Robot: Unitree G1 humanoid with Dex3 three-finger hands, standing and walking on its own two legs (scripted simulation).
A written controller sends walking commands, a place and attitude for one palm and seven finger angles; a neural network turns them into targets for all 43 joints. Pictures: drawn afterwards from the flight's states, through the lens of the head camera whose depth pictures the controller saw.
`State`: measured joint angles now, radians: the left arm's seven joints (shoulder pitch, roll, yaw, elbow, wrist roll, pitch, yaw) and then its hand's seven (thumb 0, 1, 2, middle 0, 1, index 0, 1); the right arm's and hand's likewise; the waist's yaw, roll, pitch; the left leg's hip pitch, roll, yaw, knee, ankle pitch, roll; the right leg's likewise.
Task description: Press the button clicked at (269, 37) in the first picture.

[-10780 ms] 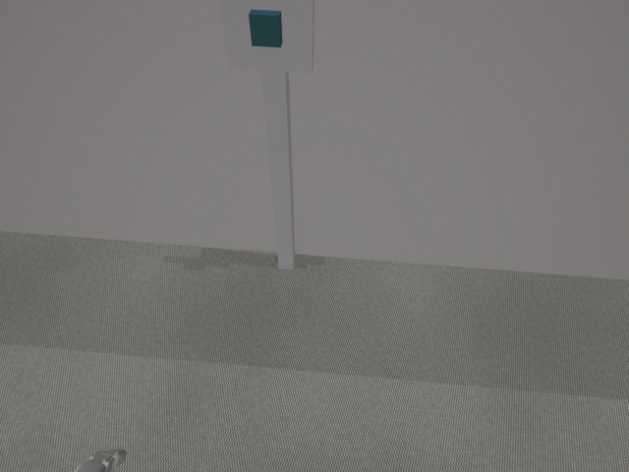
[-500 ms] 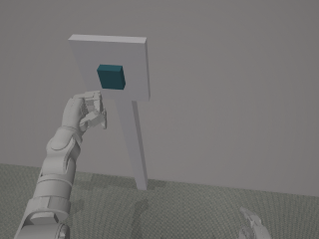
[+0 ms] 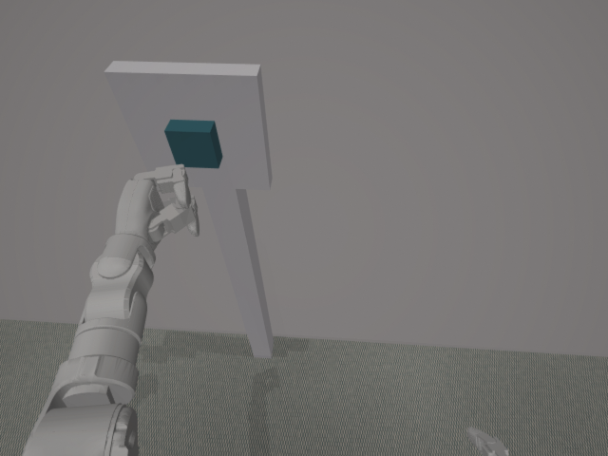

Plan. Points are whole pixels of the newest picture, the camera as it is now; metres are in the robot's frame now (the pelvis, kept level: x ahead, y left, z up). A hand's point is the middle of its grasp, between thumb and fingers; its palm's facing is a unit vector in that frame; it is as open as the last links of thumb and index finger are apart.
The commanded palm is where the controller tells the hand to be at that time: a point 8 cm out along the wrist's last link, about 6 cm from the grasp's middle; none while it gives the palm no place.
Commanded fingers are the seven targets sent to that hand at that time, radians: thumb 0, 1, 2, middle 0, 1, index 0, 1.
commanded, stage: aim a knuckle at the button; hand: left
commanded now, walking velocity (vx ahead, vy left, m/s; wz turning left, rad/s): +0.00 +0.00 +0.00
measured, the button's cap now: (195, 143) +0.50 +0.17 +0.16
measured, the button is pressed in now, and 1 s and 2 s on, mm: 0 2 6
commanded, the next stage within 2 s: press the button with the knuckle in 0.36 s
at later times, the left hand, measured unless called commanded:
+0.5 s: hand (194, 208) +0.40 +0.16 +0.12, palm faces -0.04 -1.00 -0.01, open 3.1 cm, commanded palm +0.38 +0.21 +0.12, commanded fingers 0.00 0.90 0.90 -1.30 -1.50 -1.30 -1.50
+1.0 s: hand (203, 190) +0.44 +0.15 +0.12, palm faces -0.04 -1.00 -0.02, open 2.9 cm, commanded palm +0.42 +0.21 +0.12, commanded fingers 0.00 0.90 0.90 -1.30 -1.50 -1.30 -1.50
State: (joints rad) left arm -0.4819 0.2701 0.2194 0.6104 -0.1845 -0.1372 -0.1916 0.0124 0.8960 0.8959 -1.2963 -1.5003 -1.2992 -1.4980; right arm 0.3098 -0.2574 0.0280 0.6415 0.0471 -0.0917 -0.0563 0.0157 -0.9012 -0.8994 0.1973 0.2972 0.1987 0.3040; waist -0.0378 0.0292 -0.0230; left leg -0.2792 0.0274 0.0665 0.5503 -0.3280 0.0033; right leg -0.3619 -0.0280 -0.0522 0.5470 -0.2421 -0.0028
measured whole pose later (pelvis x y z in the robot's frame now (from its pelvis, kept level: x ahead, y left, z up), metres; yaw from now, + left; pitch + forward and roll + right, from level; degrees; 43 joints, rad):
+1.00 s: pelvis +0.00 +0.00 +0.00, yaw +1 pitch +6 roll +0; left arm -0.70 0.29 0.23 0.88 -0.15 -0.20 -0.19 -0.01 0.86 0.91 -1.30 -1.50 -1.30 -1.50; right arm 0.33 -0.26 0.03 0.66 0.04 -0.06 -0.05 0.01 -0.90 -0.90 0.20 0.30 0.20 0.30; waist -0.06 0.02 -0.03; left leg -0.37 0.03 0.06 0.61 -0.34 0.01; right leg -0.44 -0.03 -0.06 0.59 -0.26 0.00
